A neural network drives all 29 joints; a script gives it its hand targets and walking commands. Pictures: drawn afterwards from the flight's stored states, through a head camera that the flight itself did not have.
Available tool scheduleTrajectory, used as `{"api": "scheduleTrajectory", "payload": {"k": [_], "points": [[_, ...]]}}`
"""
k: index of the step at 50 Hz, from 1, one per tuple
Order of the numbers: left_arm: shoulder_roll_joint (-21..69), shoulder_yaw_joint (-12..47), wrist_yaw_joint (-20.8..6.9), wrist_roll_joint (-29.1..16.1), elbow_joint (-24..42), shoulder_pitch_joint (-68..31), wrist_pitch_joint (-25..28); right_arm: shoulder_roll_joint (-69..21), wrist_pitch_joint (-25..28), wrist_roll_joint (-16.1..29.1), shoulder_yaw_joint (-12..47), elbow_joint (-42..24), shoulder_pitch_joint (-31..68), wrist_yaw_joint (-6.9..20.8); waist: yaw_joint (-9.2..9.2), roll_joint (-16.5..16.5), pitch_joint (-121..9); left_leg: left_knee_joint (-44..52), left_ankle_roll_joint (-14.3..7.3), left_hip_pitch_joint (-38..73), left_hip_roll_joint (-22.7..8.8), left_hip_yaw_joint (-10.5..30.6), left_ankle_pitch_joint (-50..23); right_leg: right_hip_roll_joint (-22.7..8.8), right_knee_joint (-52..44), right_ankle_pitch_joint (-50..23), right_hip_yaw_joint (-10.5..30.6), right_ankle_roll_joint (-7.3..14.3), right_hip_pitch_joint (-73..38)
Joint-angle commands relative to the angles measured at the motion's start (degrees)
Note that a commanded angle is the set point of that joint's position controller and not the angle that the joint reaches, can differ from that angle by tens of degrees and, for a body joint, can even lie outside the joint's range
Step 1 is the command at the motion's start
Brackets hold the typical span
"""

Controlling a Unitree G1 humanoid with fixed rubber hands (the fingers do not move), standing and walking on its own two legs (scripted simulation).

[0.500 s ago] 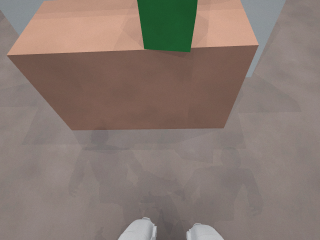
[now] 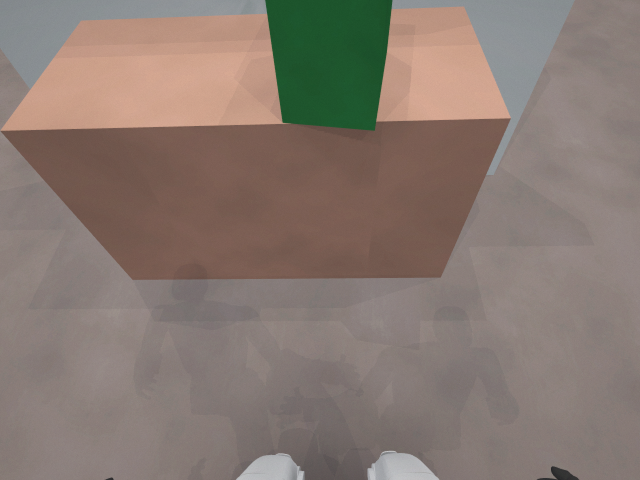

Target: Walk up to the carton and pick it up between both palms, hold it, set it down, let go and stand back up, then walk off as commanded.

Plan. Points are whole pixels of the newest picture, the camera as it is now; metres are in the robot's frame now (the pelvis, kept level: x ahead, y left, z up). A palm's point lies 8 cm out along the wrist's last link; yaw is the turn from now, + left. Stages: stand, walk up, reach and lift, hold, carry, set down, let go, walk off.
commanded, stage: walk off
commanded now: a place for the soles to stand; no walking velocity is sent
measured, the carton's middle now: (339, 19) +0.92 -0.02 +0.08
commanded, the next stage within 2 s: stand in 0.38 s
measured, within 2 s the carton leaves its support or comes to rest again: neither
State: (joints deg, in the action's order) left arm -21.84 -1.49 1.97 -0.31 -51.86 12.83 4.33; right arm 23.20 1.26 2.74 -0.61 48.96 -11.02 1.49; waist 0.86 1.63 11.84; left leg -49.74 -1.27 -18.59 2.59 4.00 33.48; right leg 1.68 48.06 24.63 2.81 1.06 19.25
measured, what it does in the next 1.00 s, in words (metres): stands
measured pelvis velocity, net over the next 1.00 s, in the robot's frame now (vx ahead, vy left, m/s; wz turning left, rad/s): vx -0.02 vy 0.01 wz -0.03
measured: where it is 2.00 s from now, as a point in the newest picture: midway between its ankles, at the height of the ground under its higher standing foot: outside the picture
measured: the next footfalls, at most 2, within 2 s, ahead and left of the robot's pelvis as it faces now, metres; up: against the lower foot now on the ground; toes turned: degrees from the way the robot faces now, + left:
none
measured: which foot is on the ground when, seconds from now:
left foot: down 0.00-1.00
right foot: down 0.00-1.00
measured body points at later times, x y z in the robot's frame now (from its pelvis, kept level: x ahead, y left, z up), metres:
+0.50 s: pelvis +0.00 +0.01 +0.00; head +0.04 +0.00 +0.45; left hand +0.09 +0.33 -0.11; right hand +0.10 -0.30 -0.12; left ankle +0.01 +0.13 -0.70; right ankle +0.02 -0.12 -0.70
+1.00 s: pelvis -0.02 +0.01 +0.01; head +0.00 +0.00 +0.46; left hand +0.06 +0.32 -0.10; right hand +0.09 -0.30 -0.11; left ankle +0.01 +0.13 -0.70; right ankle +0.02 -0.12 -0.70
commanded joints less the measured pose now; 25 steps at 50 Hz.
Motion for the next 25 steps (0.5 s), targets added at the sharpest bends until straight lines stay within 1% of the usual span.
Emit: {"api": "scheduleTrajectory", "payload": {"k": [1,2,3,4,5,6,7,8,9,10,11,12,13,14,15,16,17,18,19,20,21,22,23,24,25], "points": [[-16.64,-3.65,0.44,1.35,4.80,-0.91,0.96,11.00,1.29,-3.57,-6.13,-1.84,-5.92,-2.11,2.41,-9.09,-15.28,11.04,-2.09,1.86,-4.01,2.17,-14.24,-15.73,-11.94,-37.59,21.07,9.76,-6.52],[-15.86,-3.37,0.15,1.16,4.45,-1.63,0.99,11.07,1.32,-3.56,-6.50,-1.49,-5.40,-1.93,2.33,-8.26,-16.27,10.62,-2.36,4.14,-4.07,2.64,-20.25,-12.49,-11.94,-33.93,18.07,7.70,-5.82],[-14.02,-3.19,0.27,0.62,4.64,-1.41,0.58,11.84,1.74,-3.34,-5.97,-1.68,-4.58,-2.01,1.95,-5.43,-18.19,13.98,-3.81,9.12,-6.21,7.39,-29.71,-9.68,-8.75,-33.96,14.80,6.12,-3.33],[-13.23,-2.94,0.50,0.19,4.76,-1.55,0.45,12.75,1.89,-3.23,-6.14,-1.58,-3.11,-2.14,1.39,-1.69,-19.82,16.51,-5.67,11.12,-8.78,11.78,-33.45,-6.38,-6.78,-29.96,11.14,3.87,-1.48],[-12.21,-2.67,0.24,0.06,5.18,-1.42,0.08,12.89,1.64,-3.03,-5.91,-2.55,-2.35,-2.18,1.06,-2.25,-18.31,20.21,-8.99,9.61,-12.52,15.74,-34.59,-2.45,-3.96,-19.87,5.02,2.68,-1.83],[-11.16,-2.67,0.03,-0.05,3.88,-1.68,-0.43,12.88,1.83,-3.11,-5.78,-1.73,-0.30,-2.08,-0.30,-4.11,-15.61,21.95,-10.26,7.22,-14.19,18.19,-32.62,-1.08,-4.14,-13.73,3.81,2.49,-1.90],[-11.20,-2.56,0.15,0.18,3.90,-1.66,-0.32,12.64,1.80,-2.73,-5.73,-1.40,0.41,-1.92,-0.64,-2.29,-14.07,20.16,-10.64,4.08,-14.26,16.56,-32.99,-1.89,-4.48,-12.07,2.31,3.11,-2.79],[-12.16,-3.04,-0.12,0.04,3.86,-0.62,-0.27,13.05,1.60,-2.53,-5.24,-1.34,0.33,-1.72,-1.40,0.60,-12.53,20.64,-10.42,1.89,-13.03,16.51,-30.58,-2.00,-5.69,-11.30,3.40,3.24,-3.26],[-12.88,-3.05,-0.18,0.66,3.35,0.56,0.26,12.31,1.71,-2.69,-4.82,-2.11,2.53,-1.91,-1.93,-2.69,-12.97,18.49,-9.20,2.42,-12.44,14.88,-29.87,-3.46,-9.34,-14.76,4.79,3.57,-4.05],[-14.71,-3.44,-0.11,0.94,3.72,1.82,0.74,11.85,1.56,-2.67,-4.81,-2.32,2.85,-1.50,-2.67,-2.75,-13.45,12.56,-5.67,-1.99,-7.14,9.51,-27.15,-7.06,-14.35,-21.05,11.70,4.79,-9.27],[-16.17,-3.91,-0.23,1.15,3.42,2.39,0.77,11.06,1.14,-2.27,-4.50,-2.80,3.89,-1.74,-2.72,-6.17,-14.06,8.68,-2.68,-1.52,-3.83,4.55,-25.79,-10.59,-17.09,-25.40,16.61,6.36,-9.47],[-17.00,-3.95,-0.32,1.26,3.66,0.85,1.10,10.63,1.07,-2.42,-4.88,-2.02,1.73,-1.83,-0.86,-5.73,-13.96,6.24,-1.33,-1.68,-1.20,2.10,-19.88,-13.41,-18.67,-25.56,21.11,7.32,-8.54],[-17.84,-4.29,0.09,1.24,3.69,0.65,0.91,10.60,0.38,-2.45,-5.13,-2.08,1.75,-1.79,-0.86,-7.85,-12.52,4.23,-1.42,-2.67,-1.38,0.68,-10.30,-15.78,-19.24,-25.44,23.32,9.94,-7.00],[-18.26,-4.19,0.13,1.31,3.29,0.22,0.90,11.36,0.16,-2.77,-5.36,-1.81,0.12,-1.59,-0.23,-8.80,-11.61,4.54,-1.35,-4.18,-1.36,0.71,-3.38,-16.85,-18.87,-23.66,24.29,11.30,-7.57],[-17.77,-4.06,0.19,1.31,3.81,-1.62,1.08,11.19,0.83,-3.09,-5.28,-1.19,-1.25,-1.70,1.25,-7.78,-12.58,8.19,-1.69,-0.02,-2.37,1.76,-12.35,-15.07,-16.87,-25.08,22.14,11.06,-4.82],[-16.20,-3.81,0.06,1.24,4.32,-2.13,0.45,11.00,1.26,-2.83,-5.06,-1.66,-1.10,-1.48,0.59,-4.95,-13.52,11.05,-2.56,3.04,-3.42,3.35,-18.09,-12.45,-15.76,-24.04,18.36,9.64,-4.64],[-14.95,-3.66,-0.03,1.00,4.54,-3.34,0.55,10.83,1.51,-2.78,-5.22,-0.77,-0.36,-1.23,0.88,-4.60,-13.92,13.73,-2.95,3.32,-4.56,5.23,-24.47,-9.64,-15.77,-22.09,15.17,6.34,-4.87],[-14.24,-3.26,0.00,0.81,3.96,-2.65,0.16,11.53,1.40,-2.93,-5.39,-1.67,-0.33,-1.43,0.47,-4.31,-16.47,15.35,-4.37,5.94,-6.42,7.89,-25.86,-8.31,-13.66,-20.18,11.65,5.40,-3.97],[-14.14,-3.23,-0.06,0.57,4.26,-2.97,-0.10,12.03,1.27,-2.83,-5.37,-0.86,-1.51,-1.45,0.78,-3.88,-17.66,17.84,-4.76,5.71,-7.25,8.95,-26.94,-6.67,-11.47,-18.43,10.17,4.58,-5.31],[-12.29,-3.18,-0.35,-0.49,2.87,-3.78,-0.39,15.22,1.93,-3.80,-4.28,0.06,5.12,-1.71,-2.08,-6.70,-14.19,18.89,-6.41,7.31,-10.12,12.95,-29.51,-3.96,-8.98,-23.56,8.02,2.76,-3.45],[-12.42,-2.83,-0.13,0.01,3.04,-3.34,-0.45,14.76,2.19,-3.60,-4.24,-1.01,5.16,-1.89,-1.26,-5.83,-17.49,16.76,-7.83,10.16,-11.70,14.76,-35.28,-4.20,-7.35,-23.99,6.29,2.10,-2.87],[-12.22,-2.73,-0.06,-0.36,1.90,-1.92,-0.76,14.59,1.77,-3.05,-3.72,-0.71,6.22,-2.05,-1.04,-0.13,-15.54,16.37,-8.18,8.17,-12.17,13.77,-37.10,-4.08,-7.44,-25.22,7.50,2.25,-3.67],[-12.34,-2.64,-0.28,-0.83,1.47,-1.81,-0.42,14.35,1.75,-3.23,-3.60,-0.65,6.85,-2.28,-1.72,-3.44,-15.91,16.28,-8.39,6.71,-11.40,13.17,-37.20,-4.71,-9.80,-23.27,7.34,2.53,-5.76],[-12.70,-2.46,-0.42,-0.38,0.70,-1.70,-1.03,14.52,1.78,-3.62,-3.64,-0.19,7.92,-2.30,-2.13,-4.09,-15.03,15.15,-7.38,5.30,-10.19,12.06,-34.79,-4.78,-10.35,-24.95,7.97,2.80,-6.39],[-11.50,-2.48,-0.53,-0.15,2.11,-2.23,-0.92,12.57,1.40,-3.56,-2.48,-0.69,6.58,-2.83,-2.03,-5.14,-16.12,14.52,-6.56,5.10,-8.54,10.83,-34.64,-5.31,-10.58,-26.00,9.90,4.15,-7.07]]}}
